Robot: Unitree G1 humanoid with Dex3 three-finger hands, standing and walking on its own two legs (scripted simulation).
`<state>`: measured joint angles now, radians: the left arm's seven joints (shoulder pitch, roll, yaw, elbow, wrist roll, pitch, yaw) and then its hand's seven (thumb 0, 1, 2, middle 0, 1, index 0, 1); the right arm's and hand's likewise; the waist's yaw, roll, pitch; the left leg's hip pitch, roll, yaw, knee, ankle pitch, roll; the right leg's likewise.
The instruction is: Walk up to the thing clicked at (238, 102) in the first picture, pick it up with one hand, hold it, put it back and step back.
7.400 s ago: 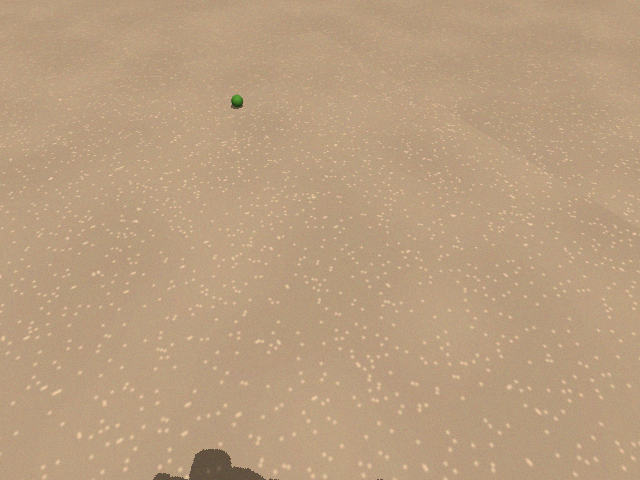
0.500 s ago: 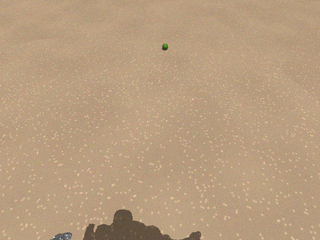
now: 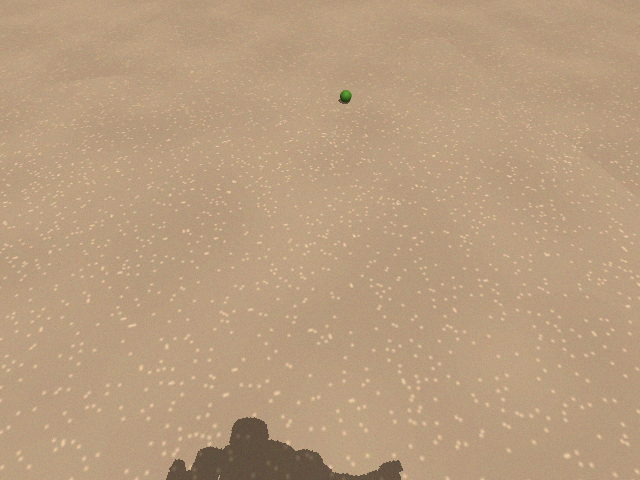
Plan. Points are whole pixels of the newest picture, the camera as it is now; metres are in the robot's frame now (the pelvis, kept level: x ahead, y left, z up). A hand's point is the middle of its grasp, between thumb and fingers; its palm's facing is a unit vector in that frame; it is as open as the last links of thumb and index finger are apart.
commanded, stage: stand
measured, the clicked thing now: (345, 96) +2.32 -0.12 -0.75
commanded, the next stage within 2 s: none
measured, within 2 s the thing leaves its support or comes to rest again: neither
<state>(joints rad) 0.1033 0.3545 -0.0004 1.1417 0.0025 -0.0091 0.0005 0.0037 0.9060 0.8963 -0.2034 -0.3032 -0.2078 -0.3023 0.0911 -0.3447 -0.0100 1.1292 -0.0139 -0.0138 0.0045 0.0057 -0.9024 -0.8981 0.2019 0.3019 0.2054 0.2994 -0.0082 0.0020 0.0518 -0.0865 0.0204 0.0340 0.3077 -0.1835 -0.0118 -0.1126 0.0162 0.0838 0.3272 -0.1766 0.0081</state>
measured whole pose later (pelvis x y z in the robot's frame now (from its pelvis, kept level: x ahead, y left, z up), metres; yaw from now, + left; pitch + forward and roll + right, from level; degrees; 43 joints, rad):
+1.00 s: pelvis +0.00 +0.01 +0.00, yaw +1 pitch -2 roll +0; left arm 0.12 0.36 0.00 1.13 0.00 -0.01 0.00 0.00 0.91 0.90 -0.20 -0.30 -0.21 -0.30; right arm 0.11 -0.35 -0.01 1.13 -0.01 -0.01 0.01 0.01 -0.90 -0.90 0.20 0.30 0.21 0.30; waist -0.01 -0.01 0.05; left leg -0.09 0.00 0.01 0.31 -0.18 0.00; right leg -0.10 0.00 0.06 0.31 -0.17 0.02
